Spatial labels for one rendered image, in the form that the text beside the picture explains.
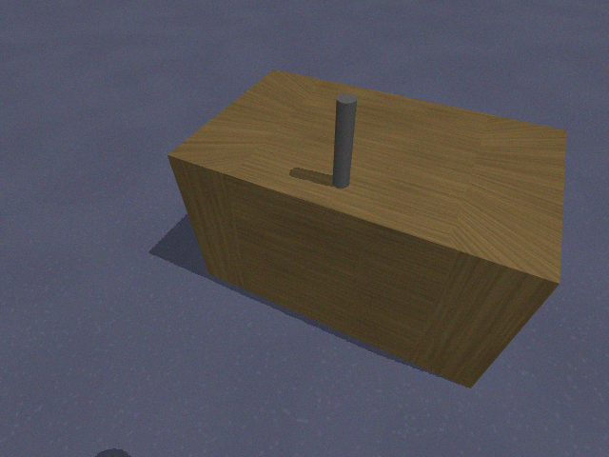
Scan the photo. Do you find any can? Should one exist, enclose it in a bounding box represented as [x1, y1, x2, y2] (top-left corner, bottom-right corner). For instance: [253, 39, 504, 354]
[332, 93, 357, 189]

